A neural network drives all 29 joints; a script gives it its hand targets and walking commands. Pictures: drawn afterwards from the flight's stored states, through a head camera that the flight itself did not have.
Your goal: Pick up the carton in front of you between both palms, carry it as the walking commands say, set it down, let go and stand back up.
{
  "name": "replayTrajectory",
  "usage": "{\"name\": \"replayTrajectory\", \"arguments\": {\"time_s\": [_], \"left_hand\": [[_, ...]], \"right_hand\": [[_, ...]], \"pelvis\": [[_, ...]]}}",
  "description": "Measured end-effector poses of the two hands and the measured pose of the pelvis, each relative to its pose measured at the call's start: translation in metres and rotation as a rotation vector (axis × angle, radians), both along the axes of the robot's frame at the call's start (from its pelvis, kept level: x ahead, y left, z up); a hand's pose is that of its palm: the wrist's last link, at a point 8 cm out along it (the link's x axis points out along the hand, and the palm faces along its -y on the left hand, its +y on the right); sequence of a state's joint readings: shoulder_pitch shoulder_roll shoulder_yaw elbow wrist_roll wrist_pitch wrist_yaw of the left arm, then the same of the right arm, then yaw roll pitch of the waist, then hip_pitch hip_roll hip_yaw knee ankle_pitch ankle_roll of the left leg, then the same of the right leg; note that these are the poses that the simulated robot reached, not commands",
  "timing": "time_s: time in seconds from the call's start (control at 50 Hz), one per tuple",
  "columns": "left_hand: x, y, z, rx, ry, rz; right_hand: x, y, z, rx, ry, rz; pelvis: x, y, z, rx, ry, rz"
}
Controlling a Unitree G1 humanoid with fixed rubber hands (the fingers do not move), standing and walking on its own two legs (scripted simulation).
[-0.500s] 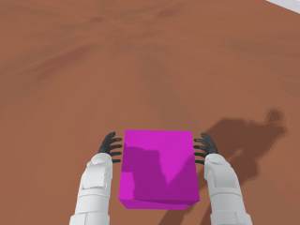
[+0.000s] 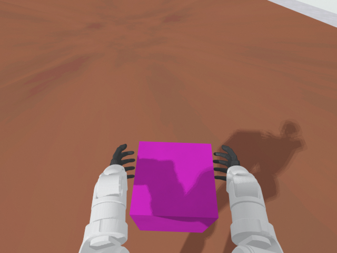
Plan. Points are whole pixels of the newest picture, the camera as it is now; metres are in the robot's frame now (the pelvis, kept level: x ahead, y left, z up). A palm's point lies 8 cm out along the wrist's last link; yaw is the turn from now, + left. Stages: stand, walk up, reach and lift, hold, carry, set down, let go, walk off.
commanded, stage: set down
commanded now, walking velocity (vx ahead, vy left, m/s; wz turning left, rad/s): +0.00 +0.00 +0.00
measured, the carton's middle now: (173, 190) +0.33 +0.00 -0.11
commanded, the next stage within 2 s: none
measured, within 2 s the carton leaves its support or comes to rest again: rests again in 1.72 s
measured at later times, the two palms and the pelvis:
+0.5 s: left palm (130, 197) +0.34 +0.14 -0.17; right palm (215, 192) +0.36 -0.15 -0.17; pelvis -0.03 -0.04 -0.09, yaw +1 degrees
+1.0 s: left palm (132, 204) +0.38 +0.16 -0.31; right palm (204, 199) +0.41 -0.13 -0.31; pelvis -0.06 -0.03 -0.22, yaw -1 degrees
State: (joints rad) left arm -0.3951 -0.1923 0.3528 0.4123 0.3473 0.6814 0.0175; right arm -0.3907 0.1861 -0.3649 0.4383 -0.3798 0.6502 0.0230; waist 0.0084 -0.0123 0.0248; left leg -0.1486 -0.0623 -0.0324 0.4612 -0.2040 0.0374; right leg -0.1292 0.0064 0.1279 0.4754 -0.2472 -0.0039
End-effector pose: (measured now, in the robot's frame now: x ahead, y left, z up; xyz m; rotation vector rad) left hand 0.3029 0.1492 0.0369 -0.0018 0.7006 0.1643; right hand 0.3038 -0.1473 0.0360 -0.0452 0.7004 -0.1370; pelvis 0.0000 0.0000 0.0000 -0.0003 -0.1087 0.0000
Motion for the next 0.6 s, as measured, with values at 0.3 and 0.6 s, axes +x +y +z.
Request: {"name": "replayTrajectory", "arguments": {"time_s": [0.3, 0.6], "left_hand": [[0.025, -0.006, -0.125, 0.029, 0.039, 0.066], [0.051, -0.005, -0.223, -0.004, -0.048, 0.090]], "right_hand": [[0.044, -0.001, -0.122, -0.032, 0.040, 0.041], [0.068, 0.000, -0.224, 0.029, -0.045, -0.038]], "pelvis": [[-0.010, -0.023, -0.030, 0.001, 0.392, 0.015], [-0.039, -0.044, -0.115, -0.005, 0.745, 0.017]]}}
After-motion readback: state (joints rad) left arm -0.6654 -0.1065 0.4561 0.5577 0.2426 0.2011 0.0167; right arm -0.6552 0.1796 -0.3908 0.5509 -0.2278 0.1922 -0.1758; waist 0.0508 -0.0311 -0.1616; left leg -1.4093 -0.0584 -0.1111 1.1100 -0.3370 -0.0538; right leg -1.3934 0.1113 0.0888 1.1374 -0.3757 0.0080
